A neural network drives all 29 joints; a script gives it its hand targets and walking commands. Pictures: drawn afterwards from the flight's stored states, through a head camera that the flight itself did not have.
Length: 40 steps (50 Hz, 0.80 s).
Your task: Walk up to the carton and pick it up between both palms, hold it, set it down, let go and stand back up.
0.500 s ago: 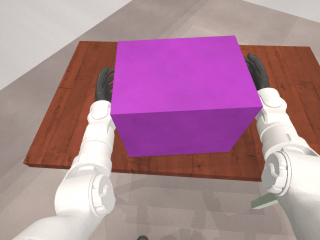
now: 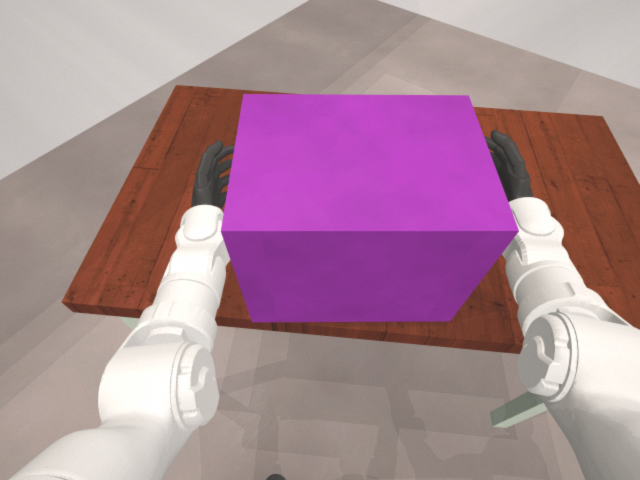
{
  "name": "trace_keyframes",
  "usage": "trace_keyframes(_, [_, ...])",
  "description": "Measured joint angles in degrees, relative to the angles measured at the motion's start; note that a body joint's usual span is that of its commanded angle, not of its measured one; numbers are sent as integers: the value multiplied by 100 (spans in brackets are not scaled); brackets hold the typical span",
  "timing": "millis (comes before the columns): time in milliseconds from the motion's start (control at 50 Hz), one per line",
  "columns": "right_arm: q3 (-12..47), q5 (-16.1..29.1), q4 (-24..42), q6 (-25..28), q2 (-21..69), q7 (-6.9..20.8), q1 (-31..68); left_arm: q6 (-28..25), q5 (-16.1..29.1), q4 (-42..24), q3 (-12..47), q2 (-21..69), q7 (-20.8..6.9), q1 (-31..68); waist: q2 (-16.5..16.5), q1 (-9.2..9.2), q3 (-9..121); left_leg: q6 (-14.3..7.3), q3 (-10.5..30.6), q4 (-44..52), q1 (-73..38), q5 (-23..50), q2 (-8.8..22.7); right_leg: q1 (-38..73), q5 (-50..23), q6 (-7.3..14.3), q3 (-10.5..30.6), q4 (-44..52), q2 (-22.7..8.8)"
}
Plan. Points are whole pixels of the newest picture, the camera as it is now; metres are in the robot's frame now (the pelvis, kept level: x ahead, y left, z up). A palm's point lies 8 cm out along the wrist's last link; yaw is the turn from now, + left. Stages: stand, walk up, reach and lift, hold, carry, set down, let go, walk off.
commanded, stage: reach and lift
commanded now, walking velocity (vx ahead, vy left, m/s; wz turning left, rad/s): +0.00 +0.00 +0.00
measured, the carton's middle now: (353, 215) +0.44 +0.03 +0.05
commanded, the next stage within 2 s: none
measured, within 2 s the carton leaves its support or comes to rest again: neither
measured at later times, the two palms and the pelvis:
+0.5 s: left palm (219, 174) +0.43 +0.20 +0.12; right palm (532, 179) +0.46 -0.18 +0.14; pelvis +0.03 +0.01 +0.01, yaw +1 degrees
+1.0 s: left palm (183, 161) +0.39 +0.22 +0.17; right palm (535, 174) +0.43 -0.16 +0.17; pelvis +0.02 +0.00 +0.01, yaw +3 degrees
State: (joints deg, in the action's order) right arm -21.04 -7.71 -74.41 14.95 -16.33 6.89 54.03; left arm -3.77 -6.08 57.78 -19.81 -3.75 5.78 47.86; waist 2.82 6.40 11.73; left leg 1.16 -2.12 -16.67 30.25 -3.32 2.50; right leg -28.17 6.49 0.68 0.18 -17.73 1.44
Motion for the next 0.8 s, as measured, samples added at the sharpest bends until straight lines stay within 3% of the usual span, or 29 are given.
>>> trace_keyframes(100, [-54,18,-35,-322,3,16,142,314,146,-20,148,-89,41,68,-16,6,-30,-41,-14,-40,-70,-27,-43,78,22,-31,11,-28,-44])
trace_keyframes(240, [-73,121,37,-378,-46,53,260,521,459,-219,502,-205,172,202,-118,-101,139,-60,59,-139,-21,-116,-95,126,73,-62,-64,7,-96])
trace_keyframes(440, [743,859,227,-618,-115,-46,-12,905,182,-558,459,-105,126,-34,-165,-341,-202,-47,61,-130,-846,-357,-80,1049,199,-65,-67,229,-80])
trace_keyframes(560, [1471,1456,898,-917,-46,-204,-480,1257,212,-1421,555,-46,123,-703,-238,-466,-452,-16,90,-108,-1163,-406,-59,1402,227,-48,-96,308,-58])
trace_keyframes(640, [1807,1783,1623,-1112,-47,-366,-808,1439,381,-2087,557,-11,139,-1018,-335,-439,-457,-14,115,-87,-1190,-383,-58,1429,223,-43,-121,309,-53])
trace_keyframes(720, [1808,1780,2104,-1354,24,-512,-897,1585,438,-2419,438,-30,56,-1072,-418,-387,-391,-28,140,-5,-1273,-325,-83,1479,226,-48,-148,295,-75])
trace_keyframes(800, [1543,1528,2073,-1629,194,-543,-769,1869,246,-2381,223,-92,-170,-905,-402,-384,-433,-31,176,118,-1555,-268,-117,1721,252,-41,-187,297,-105])
